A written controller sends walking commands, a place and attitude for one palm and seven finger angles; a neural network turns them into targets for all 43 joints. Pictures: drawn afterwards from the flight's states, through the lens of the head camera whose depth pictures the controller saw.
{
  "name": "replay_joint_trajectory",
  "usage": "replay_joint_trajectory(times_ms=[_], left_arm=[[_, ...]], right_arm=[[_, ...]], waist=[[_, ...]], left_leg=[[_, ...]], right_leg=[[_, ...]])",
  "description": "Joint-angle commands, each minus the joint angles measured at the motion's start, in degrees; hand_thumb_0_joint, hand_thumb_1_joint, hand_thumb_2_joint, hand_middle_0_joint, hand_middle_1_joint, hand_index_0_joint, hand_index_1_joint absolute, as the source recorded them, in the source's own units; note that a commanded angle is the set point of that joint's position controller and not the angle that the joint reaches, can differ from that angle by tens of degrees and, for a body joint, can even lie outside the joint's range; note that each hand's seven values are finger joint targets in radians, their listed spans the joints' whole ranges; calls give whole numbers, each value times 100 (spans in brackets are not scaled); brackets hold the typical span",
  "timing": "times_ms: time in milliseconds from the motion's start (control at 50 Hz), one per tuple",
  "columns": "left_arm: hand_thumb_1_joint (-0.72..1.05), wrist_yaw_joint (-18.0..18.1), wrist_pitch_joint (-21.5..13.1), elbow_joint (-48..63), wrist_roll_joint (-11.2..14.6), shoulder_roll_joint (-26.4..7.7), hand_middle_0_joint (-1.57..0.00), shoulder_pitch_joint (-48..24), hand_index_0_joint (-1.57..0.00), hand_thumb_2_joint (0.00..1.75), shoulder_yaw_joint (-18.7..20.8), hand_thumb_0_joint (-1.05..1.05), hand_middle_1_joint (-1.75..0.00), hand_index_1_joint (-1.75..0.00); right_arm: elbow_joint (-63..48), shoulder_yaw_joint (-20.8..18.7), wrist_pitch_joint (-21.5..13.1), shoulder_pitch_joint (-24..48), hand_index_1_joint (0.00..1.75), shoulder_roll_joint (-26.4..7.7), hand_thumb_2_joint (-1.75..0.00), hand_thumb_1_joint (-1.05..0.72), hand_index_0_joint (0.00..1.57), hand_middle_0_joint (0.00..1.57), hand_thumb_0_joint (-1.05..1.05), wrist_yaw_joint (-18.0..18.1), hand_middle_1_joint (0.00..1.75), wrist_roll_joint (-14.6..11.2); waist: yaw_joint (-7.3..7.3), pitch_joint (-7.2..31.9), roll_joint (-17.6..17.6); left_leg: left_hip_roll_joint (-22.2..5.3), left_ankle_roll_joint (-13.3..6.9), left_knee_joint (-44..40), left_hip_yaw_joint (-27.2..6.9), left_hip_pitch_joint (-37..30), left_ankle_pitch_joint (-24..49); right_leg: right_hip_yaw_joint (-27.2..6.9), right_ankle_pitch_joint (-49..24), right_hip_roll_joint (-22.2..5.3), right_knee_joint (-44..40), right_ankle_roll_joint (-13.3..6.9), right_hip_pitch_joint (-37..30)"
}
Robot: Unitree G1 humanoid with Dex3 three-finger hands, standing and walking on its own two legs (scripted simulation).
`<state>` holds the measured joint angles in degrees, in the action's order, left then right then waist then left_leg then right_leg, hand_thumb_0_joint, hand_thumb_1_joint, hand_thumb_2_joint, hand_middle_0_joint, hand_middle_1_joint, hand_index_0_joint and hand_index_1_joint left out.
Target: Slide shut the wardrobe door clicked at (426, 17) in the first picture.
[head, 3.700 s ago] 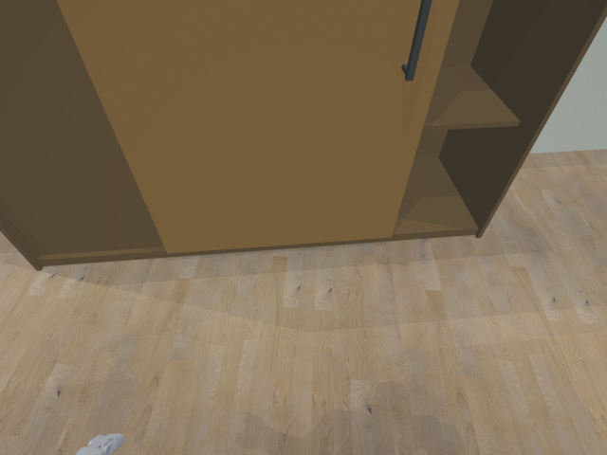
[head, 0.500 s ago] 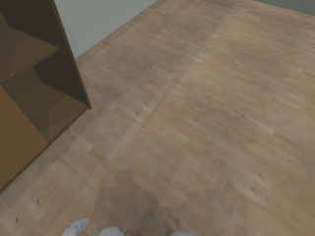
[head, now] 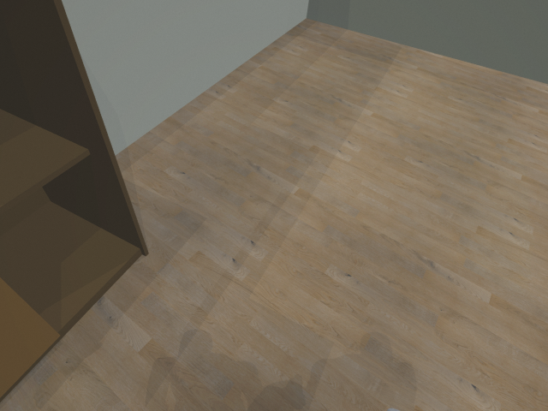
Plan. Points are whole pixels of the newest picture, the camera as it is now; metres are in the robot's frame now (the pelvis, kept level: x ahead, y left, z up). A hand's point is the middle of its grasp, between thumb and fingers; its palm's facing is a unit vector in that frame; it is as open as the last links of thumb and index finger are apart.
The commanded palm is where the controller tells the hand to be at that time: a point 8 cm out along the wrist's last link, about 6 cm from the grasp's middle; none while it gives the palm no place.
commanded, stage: walk to a spot facing it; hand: left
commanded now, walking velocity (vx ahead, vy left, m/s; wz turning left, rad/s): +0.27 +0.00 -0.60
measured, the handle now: out of the picture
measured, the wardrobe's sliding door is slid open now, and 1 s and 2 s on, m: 0.40 0.40 0.40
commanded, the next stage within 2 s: turn to face it in 0.24 s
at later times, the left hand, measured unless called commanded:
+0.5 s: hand (233, 310) +0.33 +0.10 -0.17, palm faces -0.24 -0.94 -0.22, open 7.4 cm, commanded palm none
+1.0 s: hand (179, 338) +0.27 +0.20 -0.18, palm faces +0.12 -0.97 -0.21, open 7.4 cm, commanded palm none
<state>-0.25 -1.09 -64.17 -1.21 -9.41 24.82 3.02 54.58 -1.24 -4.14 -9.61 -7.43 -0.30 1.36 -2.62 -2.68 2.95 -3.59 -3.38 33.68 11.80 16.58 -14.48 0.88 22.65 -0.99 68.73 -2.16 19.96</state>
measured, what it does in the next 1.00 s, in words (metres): walks ahead: right foot, then left foot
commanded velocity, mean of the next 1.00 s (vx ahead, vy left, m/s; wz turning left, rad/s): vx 0.03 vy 0.00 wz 0.23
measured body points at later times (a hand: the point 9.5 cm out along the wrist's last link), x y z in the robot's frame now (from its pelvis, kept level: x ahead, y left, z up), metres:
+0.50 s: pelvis +0.17 -0.05 -0.01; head +0.21 -0.07 +0.43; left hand +0.34 +0.15 -0.15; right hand +0.04 -0.22 -0.17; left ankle +0.06 +0.09 -0.69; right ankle +0.23 -0.15 -0.73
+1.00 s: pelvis +0.20 -0.02 +0.00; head +0.23 +0.02 +0.44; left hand +0.26 +0.25 -0.16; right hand +0.26 -0.27 -0.13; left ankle +0.24 +0.08 -0.73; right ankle +0.20 -0.15 -0.66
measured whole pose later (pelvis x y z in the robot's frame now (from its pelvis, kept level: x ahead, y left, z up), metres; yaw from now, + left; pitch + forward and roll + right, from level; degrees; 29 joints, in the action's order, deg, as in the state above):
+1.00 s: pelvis +0.20 -0.02 +0.00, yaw +4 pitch +0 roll -2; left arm 0.8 3.7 -54.1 -1.5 -13.9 9.3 5.9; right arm 53.1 -3.4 1.1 -14.2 -10.6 0.0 1.5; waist 1.4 -3.8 2.8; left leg -2.3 -2.4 36.6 5.0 21.9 -15.0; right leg 5.6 23.3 -5.6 65.4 3.4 29.9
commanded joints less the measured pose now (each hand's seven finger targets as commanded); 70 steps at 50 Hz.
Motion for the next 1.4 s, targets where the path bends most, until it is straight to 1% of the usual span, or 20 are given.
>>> replay_joint_trajectory(times_ms=[0,200,320,380,400,440,480,560,800,820,840,860,880,980,1140,1260,1300,1320,1340,1380], left_arm=[[90,-69,25,488,-66,-167,-20,62,-20,90,182,0,-30,-30],[90,-178,235,1007,-59,-157,-20,-999,-20,90,279,0,-30,-30],[90,-158,168,1318,-26,-110,-20,-1810,-20,90,196,0,-30,-30],[90,-33,9,1052,-85,-241,-20,-959,-20,90,139,0,-30,-30],[90,12,-75,847,-114,-415,-20,-361,-20,90,174,0,-30,-30],[90,121,-240,529,7,-1286,-20,394,-20,90,286,0,-30,-30],[90,215,-189,733,39,-1075,-20,-425,-20,90,208,0,-30,-30],[90,290,-71,997,13,-744,-20,-1444,-20,90,95,0,-30,-30],[90,241,176,1338,-29,-933,-20,-1664,-20,90,326,0,-30,-30],[90,219,226,1412,20,-840,-20,-1686,-20,90,312,0,-30,-30],[90,168,280,1578,73,-520,-20,-1602,-20,90,282,0,-30,-30],[90,153,291,1832,25,-447,-20,-2042,-20,90,229,0,-30,-30],[90,104,277,1924,9,-577,-20,-2118,-20,90,243,0,-30,-30],[90,50,256,1452,-10,-728,-20,-1469,-20,90,347,0,-30,-30],[90,140,300,1587,67,-759,-20,-1657,-20,90,270,0,-30,-30],[90,178,248,1496,129,-791,-20,-901,-20,90,253,0,-30,-30],[90,222,165,1432,43,-1240,-20,-381,-20,90,363,0,-30,-30],[90,256,141,1569,-62,-1837,-20,-522,-20,90,455,0,-30,-30],[90,283,169,1721,-1,-1784,-20,-927,-20,90,370,0,-30,-30],[90,288,113,1865,6,-1327,-20,-1642,-20,90,317,0,-30,-30]], right_arm=[[99,-217,-90,-650,30,-647,-90,-90,20,20,0,157,30,-24],[309,-258,-64,-1325,30,-744,-90,-90,20,20,0,213,30,-64],[448,-322,86,-1675,30,-857,-90,-90,20,20,0,223,30,37],[549,-308,122,-1685,30,-910,-90,-90,20,20,0,210,30,-3],[547,-275,119,-1607,30,-863,-90,-90,20,20,0,190,30,-38],[467,-162,163,-2013,30,-322,-90,-90,20,20,0,167,30,-180],[436,-134,328,-1719,30,-245,-90,-90,20,20,0,198,30,-189],[472,-186,575,-1452,30,-266,-90,-90,20,20,0,165,30,-77],[-123,-364,587,-1073,30,-539,-90,-90,20,20,0,-26,30,3],[-78,-413,554,-1327,30,-761,-90,-90,20,20,0,-38,30,22],[-155,-540,509,-1467,30,-1340,-90,-90,20,20,0,-12,30,63],[-205,-611,487,-1575,30,-1700,-90,-90,20,20,0,46,30,100],[-267,-589,470,-1379,30,-1723,-90,-90,20,20,0,56,30,80],[-541,-456,354,-421,30,-1346,-90,-90,20,20,0,162,30,-14],[-423,-562,474,-662,30,-1575,-90,-90,20,20,0,95,30,0],[-587,-633,596,-151,30,-1664,-90,-90,20,20,0,32,30,3],[-735,-615,643,36,30,-1300,-90,-90,20,20,0,-20,30,-72],[-920,-550,636,60,30,-899,-90,-90,20,20,0,-23,30,-78],[-915,-615,636,248,30,-1297,-90,-90,20,20,0,-35,30,8],[-735,-636,726,20,30,-1213,-90,-90,20,20,0,-93,30,17]], waist=[[64,-276,-974],[217,-476,-961],[524,-458,-1144],[188,254,-981],[-136,699,-747],[-180,2206,898],[-11,1695,446],[362,398,161],[471,251,221],[610,270,-575],[659,113,-2331],[860,43,-2609],[687,118,-1670],[315,741,-1107],[547,602,-1036],[254,739,-1289],[-35,766,-161],[-76,462,1706],[16,208,1170],[421,-131,938]], left_leg=[[-1579,-49,-2388,-1152,-74,-305],[-1539,-226,-2106,80,-1176,2198],[-1687,-274,-1299,495,-1718,3680],[-1614,-133,-76,416,-1568,4498],[-1336,79,742,504,-1193,3886],[-136,548,3242,-158,654,-2139],[-308,503,3759,-1053,798,-2010],[-412,596,3558,-1079,762,-1341],[-178,584,427,-396,21,-238],[-314,491,-423,-804,-255,133],[-1449,-51,-1378,-2797,-364,857],[-2213,-686,-2012,-3948,-196,1323],[-2245,-827,-2043,-3696,1,664],[-995,-300,-1598,-2394,-721,1169],[-1068,-663,-1672,-3027,-858,874],[-673,-444,-1420,-3261,23,677],[116,184,-244,-2546,1421,-431],[906,653,1439,-1397,2455,-1574],[519,543,2498,-1674,2102,-1688],[321,537,3271,-1638,1911,-1070]], right_leg=[[-174,-820,-491,481,136,1152],[313,-1721,-674,-850,495,2321],[754,-1152,-316,-2566,269,1624],[885,-1383,25,-3452,71,-81],[815,-2377,-88,-4046,68,-1142],[-1521,-7182,-2498,-3797,-1051,-3431],[-1001,-5964,-2443,-4327,-1210,-2465],[-37,-3713,-2101,-4988,-722,-436],[987,-981,-2002,-4103,-189,-77],[1176,-513,-1701,-3311,37,202],[1364,852,-886,-1997,518,1243],[780,1514,-467,-682,603,1660],[269,943,-649,-190,509,1512],[-52,-476,-512,58,677,1588],[-70,193,-331,-1516,742,1068],[105,-106,26,-3529,549,-594],[-578,-232,-865,-5330,230,-2021],[-2459,304,-2553,-5926,-413,-1941],[-2239,207,-2817,-5915,-595,-774],[-1378,-382,-2173,-5704,-387,-266]])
